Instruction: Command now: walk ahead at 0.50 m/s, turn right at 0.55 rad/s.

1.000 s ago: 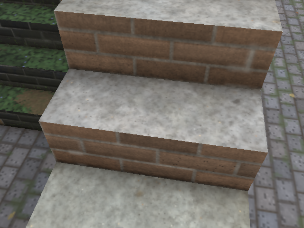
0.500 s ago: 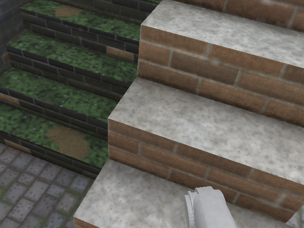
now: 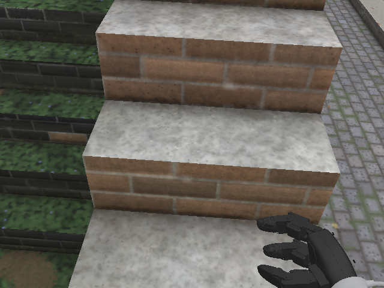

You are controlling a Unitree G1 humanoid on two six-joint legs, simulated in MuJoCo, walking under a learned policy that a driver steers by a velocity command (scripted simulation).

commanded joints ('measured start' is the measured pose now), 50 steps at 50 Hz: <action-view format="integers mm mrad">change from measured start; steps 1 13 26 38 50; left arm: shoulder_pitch -263 -289 -93 -230 -267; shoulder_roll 93 119 138 121 128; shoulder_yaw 18 17 -17 6 17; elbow -175 -400 -219 -227 -91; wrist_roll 4 -12 70 -12 -21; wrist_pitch -21 2 56 95 112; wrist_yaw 41 -16 10 10 46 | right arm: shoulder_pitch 45 169 552 335 342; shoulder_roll -45 -105 -78 -106 -86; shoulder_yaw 11 -92 -107 -85 -75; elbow -39 76 337 363 492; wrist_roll -8 55 68 18 28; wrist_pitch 25 119 62 162 119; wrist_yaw -36 -165 11 -80 -61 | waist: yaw -120 89 -12 57 -12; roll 62 -79 -102 -75 22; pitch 64 111 -217 -11 135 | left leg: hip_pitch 107 673 42 589 608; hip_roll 55 384 4 202 169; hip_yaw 95 -131 -52 34 78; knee -370 -1419 29 -1465 -1501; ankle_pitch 23 706 -256 718 386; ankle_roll -30 172 -71 -48 39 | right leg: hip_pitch -191 -725 520 441 155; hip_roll -210 -212 -601 -330 -286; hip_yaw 330 -16 68 -10 -111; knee -271 1303 -132 -114 -216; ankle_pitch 155 -197 1446 484 156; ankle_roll -181 230 -233 -16 52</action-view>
